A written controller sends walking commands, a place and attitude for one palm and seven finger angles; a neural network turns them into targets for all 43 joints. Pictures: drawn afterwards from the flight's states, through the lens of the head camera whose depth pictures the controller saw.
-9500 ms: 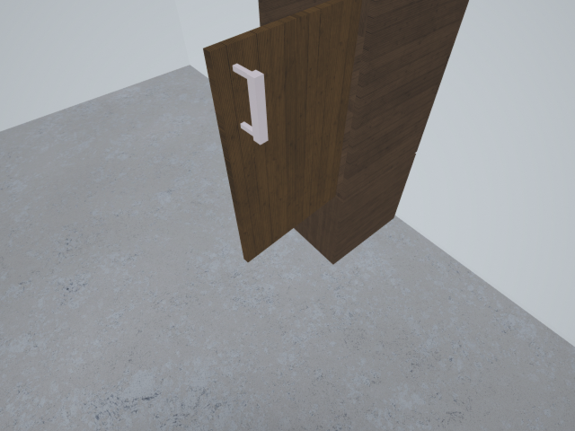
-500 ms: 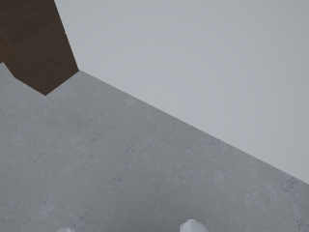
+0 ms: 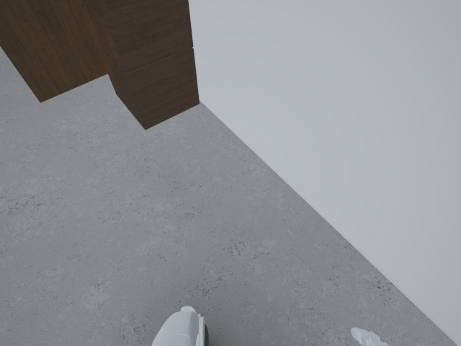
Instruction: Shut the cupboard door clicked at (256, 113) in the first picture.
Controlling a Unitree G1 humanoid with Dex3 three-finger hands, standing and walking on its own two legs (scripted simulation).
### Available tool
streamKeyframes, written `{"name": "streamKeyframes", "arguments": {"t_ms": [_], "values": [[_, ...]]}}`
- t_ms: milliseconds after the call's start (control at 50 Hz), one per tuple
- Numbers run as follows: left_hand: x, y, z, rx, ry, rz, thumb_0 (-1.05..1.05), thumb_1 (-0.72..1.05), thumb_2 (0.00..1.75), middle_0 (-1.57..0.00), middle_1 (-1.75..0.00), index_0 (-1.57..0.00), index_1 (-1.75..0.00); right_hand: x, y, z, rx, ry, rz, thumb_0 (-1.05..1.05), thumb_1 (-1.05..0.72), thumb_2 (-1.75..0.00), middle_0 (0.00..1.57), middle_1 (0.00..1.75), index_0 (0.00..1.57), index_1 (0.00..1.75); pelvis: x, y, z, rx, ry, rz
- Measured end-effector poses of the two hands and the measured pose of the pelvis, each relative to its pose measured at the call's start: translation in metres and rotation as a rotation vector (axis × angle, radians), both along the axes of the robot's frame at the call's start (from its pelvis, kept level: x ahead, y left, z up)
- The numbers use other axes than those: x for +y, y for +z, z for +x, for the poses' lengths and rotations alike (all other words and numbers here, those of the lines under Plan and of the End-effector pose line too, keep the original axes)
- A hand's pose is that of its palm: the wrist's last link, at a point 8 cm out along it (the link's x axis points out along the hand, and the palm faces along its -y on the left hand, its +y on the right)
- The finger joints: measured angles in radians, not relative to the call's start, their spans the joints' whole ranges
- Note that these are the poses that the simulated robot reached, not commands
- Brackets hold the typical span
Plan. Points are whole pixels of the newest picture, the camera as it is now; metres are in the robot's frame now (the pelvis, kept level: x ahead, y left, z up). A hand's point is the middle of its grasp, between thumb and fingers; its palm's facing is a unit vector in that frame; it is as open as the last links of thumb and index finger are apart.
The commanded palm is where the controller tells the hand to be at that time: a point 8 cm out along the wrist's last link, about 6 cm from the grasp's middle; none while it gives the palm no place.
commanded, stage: walk to a spot facing it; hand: left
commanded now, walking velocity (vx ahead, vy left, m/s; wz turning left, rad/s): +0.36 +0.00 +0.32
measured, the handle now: out of the picture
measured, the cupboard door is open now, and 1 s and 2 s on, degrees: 94 94 94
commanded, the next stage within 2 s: turn to face it in 0.98 s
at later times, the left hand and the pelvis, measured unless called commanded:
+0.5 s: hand (149, 241) +0.33 +0.22 -0.16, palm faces +0.06 -0.99 -0.15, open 7.3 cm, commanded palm none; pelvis +0.24 +0.04 +0.00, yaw +5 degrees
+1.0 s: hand (159, 215) +0.41 +0.22 -0.18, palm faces +0.31 -0.93 -0.21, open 7.2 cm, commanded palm none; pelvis +0.48 +0.04 +0.00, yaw +16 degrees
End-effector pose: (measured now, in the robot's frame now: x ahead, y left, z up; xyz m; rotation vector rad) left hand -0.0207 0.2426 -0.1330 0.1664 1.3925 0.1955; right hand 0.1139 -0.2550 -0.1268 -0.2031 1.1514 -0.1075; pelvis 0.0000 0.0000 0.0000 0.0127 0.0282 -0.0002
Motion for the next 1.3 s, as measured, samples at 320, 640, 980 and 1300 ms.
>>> {"name": "streamKeyframes", "arguments": {"t_ms": [320,640,980,1300], "values": [[0.031,-0.016,0.165,-0.081,0.088,-0.078,0.01,0.91,0.90,-0.20,-0.30,-0.20,-0.30,0.070,-0.001,0.124,0.014,0.047,-0.028,-0.01,-0.94,-0.90,0.20,0.30,0.20,0.30,0.046,-0.002,0.148,-0.024,0.082,-0.017],[0.004,0.001,0.469,-0.375,-0.099,-0.031,0.00,0.91,0.90,-0.20,-0.30,-0.20,-0.30,0.045,-0.018,0.094,0.485,-0.145,0.027,0.00,-0.92,-0.90,0.20,0.30,0.20,0.30,0.010,-0.016,0.315,-0.019,0.114,0.001],[0.019,-0.008,0.419,-0.051,0.263,-0.010,-0.03,0.95,0.90,-0.20,-0.30,-0.20,-0.30,0.072,-0.008,0.480,0.067,0.196,0.012,0.01,-0.93,-0.90,0.20,0.30,0.19,0.30,0.033,-0.002,0.468,-0.028,0.274,-0.021],[0.095,-0.024,0.536,-0.104,0.404,-0.048,0.00,0.91,0.90,-0.20,-0.30,-0.20,-0.30,0.180,0.000,0.648,-0.023,0.406,-0.054,0.00,-0.91,-0.90,0.20,0.30,0.19,0.30,0.112,-0.008,0.578,-0.019,0.394,-0.033]]}}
